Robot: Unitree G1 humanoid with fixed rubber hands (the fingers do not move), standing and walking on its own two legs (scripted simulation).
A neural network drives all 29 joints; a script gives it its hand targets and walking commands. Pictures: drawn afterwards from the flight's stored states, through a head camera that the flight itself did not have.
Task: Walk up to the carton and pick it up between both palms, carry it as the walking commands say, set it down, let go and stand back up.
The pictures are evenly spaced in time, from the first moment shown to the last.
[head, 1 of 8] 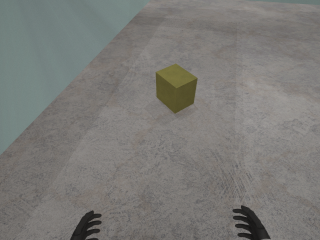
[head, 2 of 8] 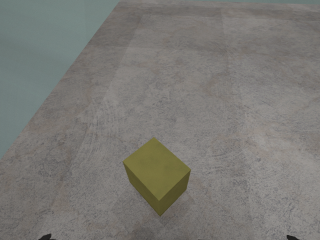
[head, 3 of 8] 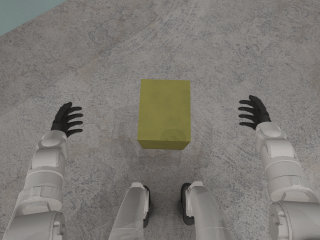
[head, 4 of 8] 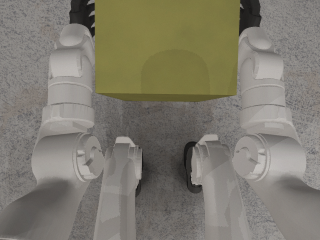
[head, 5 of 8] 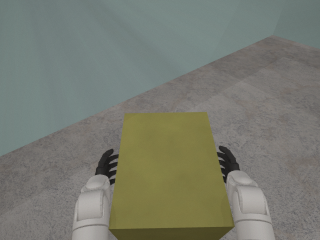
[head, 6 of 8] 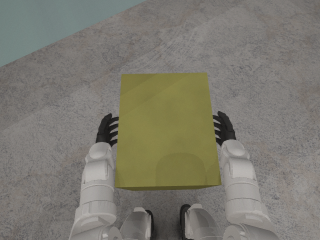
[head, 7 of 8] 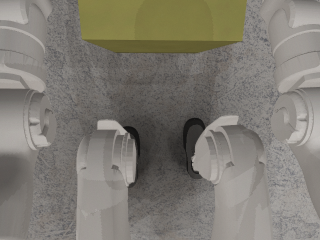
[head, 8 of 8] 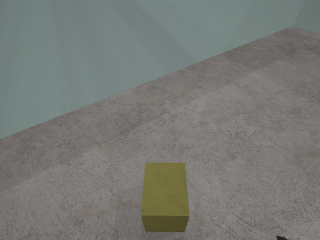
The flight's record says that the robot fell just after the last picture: no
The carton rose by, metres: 0.65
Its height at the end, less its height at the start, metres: +0.00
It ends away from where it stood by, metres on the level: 0.10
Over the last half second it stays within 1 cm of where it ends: yes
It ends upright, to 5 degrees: yes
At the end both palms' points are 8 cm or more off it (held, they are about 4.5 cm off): yes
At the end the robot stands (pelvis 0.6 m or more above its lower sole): yes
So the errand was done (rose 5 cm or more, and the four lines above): yes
